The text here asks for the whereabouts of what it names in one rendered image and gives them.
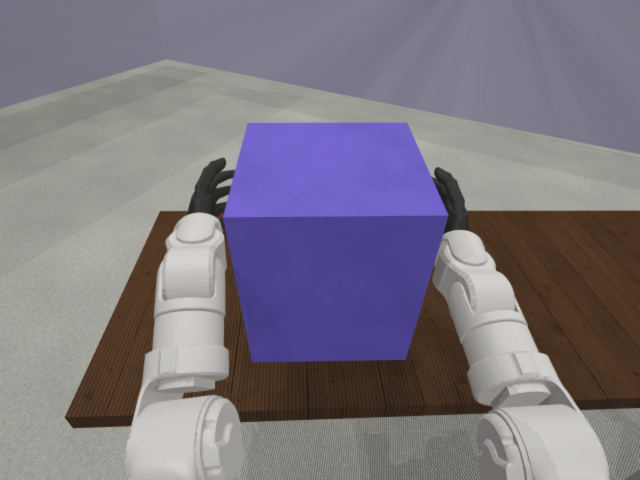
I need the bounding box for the table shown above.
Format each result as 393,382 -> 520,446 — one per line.
65,211 -> 640,480

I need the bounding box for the robot left upper arm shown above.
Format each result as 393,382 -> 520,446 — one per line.
127,395 -> 245,480

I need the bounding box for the robot left forearm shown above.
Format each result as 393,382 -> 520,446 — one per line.
126,213 -> 229,477

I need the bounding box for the carton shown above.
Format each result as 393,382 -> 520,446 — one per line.
223,122 -> 449,362

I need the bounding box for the right robot hand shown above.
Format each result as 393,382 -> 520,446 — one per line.
432,167 -> 470,234

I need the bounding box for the robot right forearm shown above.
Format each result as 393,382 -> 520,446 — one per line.
432,230 -> 610,480

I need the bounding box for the left robot hand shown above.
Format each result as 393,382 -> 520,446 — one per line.
187,158 -> 235,229

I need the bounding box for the robot right upper arm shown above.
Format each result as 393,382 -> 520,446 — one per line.
477,404 -> 609,480

